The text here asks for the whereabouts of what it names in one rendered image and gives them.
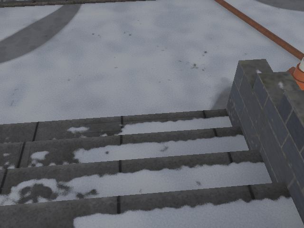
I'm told stairs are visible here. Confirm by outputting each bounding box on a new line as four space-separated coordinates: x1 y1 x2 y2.
0 108 304 228

